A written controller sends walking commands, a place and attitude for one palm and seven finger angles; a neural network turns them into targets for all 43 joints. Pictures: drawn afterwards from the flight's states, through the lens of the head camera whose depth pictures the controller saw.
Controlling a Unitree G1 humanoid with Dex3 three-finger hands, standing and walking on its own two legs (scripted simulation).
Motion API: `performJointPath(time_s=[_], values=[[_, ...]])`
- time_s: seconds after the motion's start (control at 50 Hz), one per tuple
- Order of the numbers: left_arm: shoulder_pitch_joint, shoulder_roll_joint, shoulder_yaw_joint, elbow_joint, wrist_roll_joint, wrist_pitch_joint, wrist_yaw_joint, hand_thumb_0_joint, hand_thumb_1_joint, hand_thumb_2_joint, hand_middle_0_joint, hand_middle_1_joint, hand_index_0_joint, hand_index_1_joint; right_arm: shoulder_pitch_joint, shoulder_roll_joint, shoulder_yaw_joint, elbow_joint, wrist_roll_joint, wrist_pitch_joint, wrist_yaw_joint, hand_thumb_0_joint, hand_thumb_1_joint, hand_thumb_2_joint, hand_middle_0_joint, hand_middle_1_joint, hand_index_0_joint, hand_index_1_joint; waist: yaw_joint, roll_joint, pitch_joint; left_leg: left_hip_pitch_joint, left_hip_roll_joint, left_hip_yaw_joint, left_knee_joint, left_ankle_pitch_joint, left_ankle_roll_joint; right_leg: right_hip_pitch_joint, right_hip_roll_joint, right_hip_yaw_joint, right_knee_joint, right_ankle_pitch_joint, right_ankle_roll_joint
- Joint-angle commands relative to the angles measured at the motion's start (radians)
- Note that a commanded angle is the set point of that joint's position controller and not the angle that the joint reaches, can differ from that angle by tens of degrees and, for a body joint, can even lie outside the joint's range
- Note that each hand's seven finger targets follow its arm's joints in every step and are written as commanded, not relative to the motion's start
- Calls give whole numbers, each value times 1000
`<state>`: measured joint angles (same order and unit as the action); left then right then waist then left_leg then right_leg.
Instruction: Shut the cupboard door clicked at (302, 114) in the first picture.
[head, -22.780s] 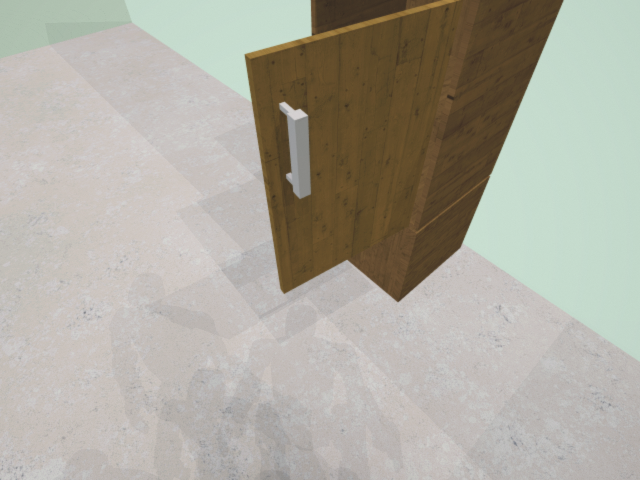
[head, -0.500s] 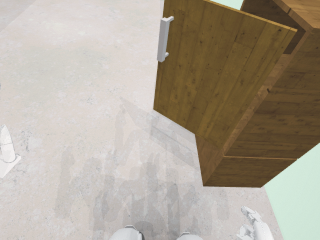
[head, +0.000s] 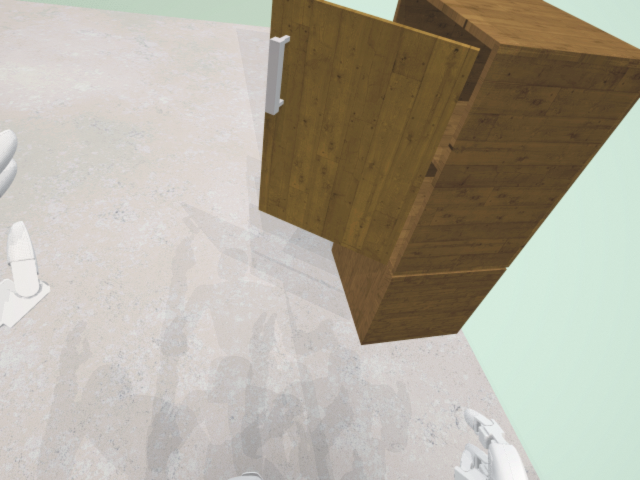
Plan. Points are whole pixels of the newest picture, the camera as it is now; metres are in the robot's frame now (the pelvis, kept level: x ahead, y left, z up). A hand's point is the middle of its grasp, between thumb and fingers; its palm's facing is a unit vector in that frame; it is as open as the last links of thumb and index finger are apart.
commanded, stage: stop stepping back and stand still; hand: left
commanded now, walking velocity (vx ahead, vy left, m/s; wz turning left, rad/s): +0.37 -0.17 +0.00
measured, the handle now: (278, 75) +0.89 +0.12 +0.11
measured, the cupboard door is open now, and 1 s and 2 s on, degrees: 54 54 54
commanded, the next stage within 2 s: let the arm hang, fingers relaxed in 1.46 s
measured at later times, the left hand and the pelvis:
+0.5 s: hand out of the picture +0.07 +0.35 +0.21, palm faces +0.43 -0.82 -0.37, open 7.4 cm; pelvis -0.15 +0.08 +0.02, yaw -2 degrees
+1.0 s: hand out of the picture +0.10 +0.37 +0.20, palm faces +0.43 -0.80 -0.41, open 7.4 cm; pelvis -0.12 +0.11 +0.01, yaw +0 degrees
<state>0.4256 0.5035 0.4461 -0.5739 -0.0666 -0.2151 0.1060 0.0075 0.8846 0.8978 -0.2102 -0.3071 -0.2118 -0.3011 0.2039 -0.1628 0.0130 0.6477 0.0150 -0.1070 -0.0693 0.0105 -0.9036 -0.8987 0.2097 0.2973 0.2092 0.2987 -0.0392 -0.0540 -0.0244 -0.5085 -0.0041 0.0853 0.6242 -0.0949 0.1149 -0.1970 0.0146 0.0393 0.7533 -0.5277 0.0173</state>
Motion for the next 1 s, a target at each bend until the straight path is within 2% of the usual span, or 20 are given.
performJointPath(time_s=[0.0, 0.06, 0.08, 0.1, 0.14, 0.16, 0.26, 0.28, 0.3, 0.32, 0.36, 0.54, 0.58, 0.62, 0.66, 0.68, 0.78, 0.84, 0.86, 0.98], values=[[31, 214, 213, -176, -18, -6, 35, 0, 900, 900, -200, -300, -200, -300, -102, -179, -65, -185, -19, -44, 9, 0, -900, -900, 200, 300, 200, 300, 68, 365, -114, 38, 198, -357, -698, -725, -378, 48, 169, -156, 164, -63, -56], [241, 163, 172, -239, -17, -3, 30, 0, 900, 900, -200, -300, -200, -300, -94, -149, -86, -205, -25, -38, 35, 0, -900, -900, 200, 300, 200, 300, 116, 373, -133, -193, 3, 39, -371, -517, -410, 408, 145, -242, -183, -80, -125], [302, 157, 144, -259, 4, -8, 34, 0, 900, 900, -200, -300, -200, -300, -36, -136, -76, -181, 17, -28, 47, 0, -900, -900, 200, 300, 200, 300, 95, -79, -94, -21, -77, 113, 295, -457, -265, 60, -97, 2, -403, -66, -188], [289, 148, 145, -293, -8, -7, 35, 0, 900, 900, -200, -300, -200, -300, -49, -162, -103, -176, 35, -18, 38, 0, -900, -900, 200, 300, 200, 300, 73, -336, -43, -34, -71, -130, 769, -475, -181, -300, -357, 364, -563, -114, -259], [-19, 307, 242, -431, -11, -32, 26, 0, 900, 900, -200, -300, -200, -300, -63, -157, -76, -164, 0, -19, 31, 0, -900, -900, 200, 300, 200, 300, -17, -179, 24, -134, 56, -183, 949, -310, -141, -466, -439, 345, -619, -207, -283], [-72, 304, 245, -290, 8, -58, 32, 0, 900, 900, -200, -300, -200, -300, -41, -122, -54, -157, -40, -17, 36, 0, -900, -900, 200, 300, 200, 300, -43, -101, -40, 40, 115, -101, 816, -251, -150, -512, -343, 138, -566, -186, -178], [-166, 123, 75, -68, 47, -16, 80, 0, 900, 900, -200, -300, -200, -300, -17, -172, -71, -98, -23, -38, -32, 0, -900, -900, 200, 300, 200, 300, -21, 93, -6, 304, 45, 51, 18, -404, -89, -402, -186, -22, -295, -255, -143], [-202, 125, 60, -72, 44, -20, 84, 0, 900, 900, -200, -300, -200, -300, 12, -184, -64, -96, -23, -44, -38, 0, -900, -900, 200, 300, 200, 300, -34, 277, -19, 325, 42, -8, -172, -473, -79, -354, -81, -89, -28, -143, -101], [-205, 114, 54, -111, 41, -30, 86, 0, 900, 900, -200, -300, -200, -300, 4, -225, -76, -132, -21, -53, -34, 0, -900, -900, 200, 300, 200, 300, -30, 564, 51, 335, 281, -480, -390, -688, -9, -527, 30, -167, 322, -75, -31], [-273, 150, 68, -175, 67, -62, 74, 0, 900, 900, -200, -300, -200, -300, -48, -204, -56, -164, -25, -63, -18, 0, -900, -900, 200, 300, 200, 300, -16, 527, 151, 125, 439, -699, -523, -821, 62, -570, -21, -31, 507, 28, -25], [-16, 146, 160, 13, 78, -57, 48, 0, 900, 900, -200, -300, -200, -300, -62, -213, -115, -175, -9, -33, 8, 0, -900, -900, 200, 300, 200, 300, 51, 133, 51, 66, 399, -451, -424, -589, 66, -396, -21, -63, 563, 214, -9], [74, 116, 96, -196, 43, -15, 64, 0, 900, 900, -200, -300, -200, -300, -46, -150, -50, -168, -42, -2, -3, 0, -900, -900, 200, 300, 200, 300, 28, 342, -35, -8, 203, -154, -348, -595, -43, 106, 92, -268, -192, 70, -44], [48, 137, 118, -151, 46, 3, 74, 0, 900, 900, -200, -300, -200, -300, -44, -137, -47, -145, -33, 12, -8, 0, -900, -900, 200, 300, 200, 300, 29, 198, -55, -101, 143, -97, -69, -537, -67, 222, -13, -111, -329, -3, -111], [-25, 165, 129, -127, 41, 9, 82, 0, 900, 900, -200, -300, -200, -300, -59, -128, -53, -146, -16, 28, -14, 0, -900, -900, 200, 300, 200, 300, 27, -109, 19, -305, 30, -56, 419, -396, -103, 184, -366, 462, -541, -11, -289], [-83, 276, 223, -155, 36, -40, 97, 0, 900, 900, -200, -300, -200, -300, -73, -128, -56, -136, -36, -3, -8, 0, -900, -900, 200, 300, 200, 300, 13, -104, 48, -336, 84, -83, 528, -378, -141, 179, -415, 448, -463, 503, -332], [-34, 133, 135, -64, 35, -32, 90, 0, 900, 900, -200, -300, -200, -300, -30, -127, -64, -108, -17, 0, -10, 0, -900, -900, 200, 300, 200, 300, 16, -135, -50, -271, 80, -103, 513, -328, -129, 199, -363, 331, -436, 438, -303], [-33, 77, 61, -110, 27, -34, 91, 0, 900, 900, -200, -300, -200, -300, -70, -129, -47, -116, -13, -7, -29, 0, -900, -900, 200, 300, 200, 300, 3, 50, -19, 295, 3, 63, -71, -60, -110, -77, -161, -88, -205, 409, -131], [-89, 95, 64, -215, 26, -62, 89, 0, 900, 900, -200, -300, -200, -300, -90, -186, -76, -156, -15, -32, -27, 0, -900, -900, 200, 300, 200, 300, 15, 346, -53, 375, 339, -518, -331, -55, 40, -242, -3, -67, 179, -39, -16], [-69, 133, 112, -173, 32, -64, 87, 0, 900, 900, -200, -300, -200, -300, -84, -158, -64, -144, -21, -43, -25, 0, -900, -900, 200, 300, 200, 300, 18, 266, -3, 303, 345, -530, -383, -115, 56, -225, -11, -32, 198, -28, -20], [153, 133, 173, -216, 25, -74, 76, 0, 900, 900, -200, -300, -200, -300, -75, -144, -42, -146, -12, -55, 8, 0, -900, -900, 200, 300, 200, 300, 37, 310, -71, 167, 200, -174, -283, -161, -43, 64, -19, -109, -248, 202, -14]])
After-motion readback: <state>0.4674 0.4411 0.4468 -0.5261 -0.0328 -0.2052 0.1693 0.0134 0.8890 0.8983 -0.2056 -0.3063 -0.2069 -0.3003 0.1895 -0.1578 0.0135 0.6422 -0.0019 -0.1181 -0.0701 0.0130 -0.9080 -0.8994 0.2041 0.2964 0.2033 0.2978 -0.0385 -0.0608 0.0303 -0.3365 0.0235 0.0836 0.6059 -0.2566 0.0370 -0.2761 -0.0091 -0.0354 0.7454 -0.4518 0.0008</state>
